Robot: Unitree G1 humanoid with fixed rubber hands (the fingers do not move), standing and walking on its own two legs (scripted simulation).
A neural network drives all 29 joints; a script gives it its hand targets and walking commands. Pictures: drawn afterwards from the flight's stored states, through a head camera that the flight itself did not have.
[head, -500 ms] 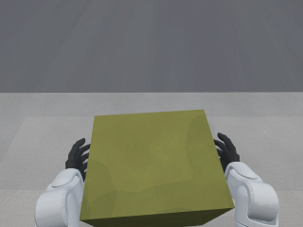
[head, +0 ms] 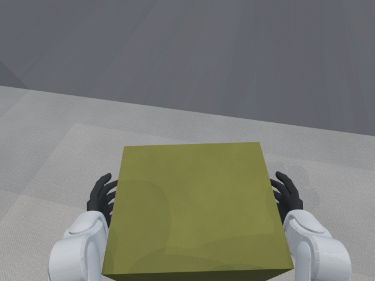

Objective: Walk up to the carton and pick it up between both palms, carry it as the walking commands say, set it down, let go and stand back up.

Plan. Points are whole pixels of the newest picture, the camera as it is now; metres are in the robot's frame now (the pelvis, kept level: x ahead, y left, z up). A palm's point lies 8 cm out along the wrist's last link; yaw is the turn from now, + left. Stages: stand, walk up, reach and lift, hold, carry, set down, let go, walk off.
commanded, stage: carry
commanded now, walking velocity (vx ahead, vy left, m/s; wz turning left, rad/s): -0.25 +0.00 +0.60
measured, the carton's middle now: (193, 221) +0.26 -0.01 +0.00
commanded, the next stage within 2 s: none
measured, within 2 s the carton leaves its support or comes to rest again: neither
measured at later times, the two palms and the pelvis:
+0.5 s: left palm out of the picture +0.01 +0.24 +0.06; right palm out of the picture +0.14 -0.09 +0.06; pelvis -0.16 -0.02 +0.00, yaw +19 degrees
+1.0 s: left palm out of the picture -0.24 +0.21 +0.06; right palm out of the picture -0.03 -0.07 +0.07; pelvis -0.33 -0.08 +0.00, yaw +37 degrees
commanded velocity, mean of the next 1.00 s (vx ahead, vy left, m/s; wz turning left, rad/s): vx -0.25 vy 0.00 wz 0.60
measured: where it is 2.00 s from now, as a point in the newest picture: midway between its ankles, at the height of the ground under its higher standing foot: outside the picture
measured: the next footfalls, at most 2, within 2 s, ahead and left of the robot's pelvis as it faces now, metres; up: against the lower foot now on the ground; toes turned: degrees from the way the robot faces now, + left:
left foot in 0.28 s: -0.10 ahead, +0.12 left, +0.00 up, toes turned +18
right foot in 0.58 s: -0.13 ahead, -0.12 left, +0.00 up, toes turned +17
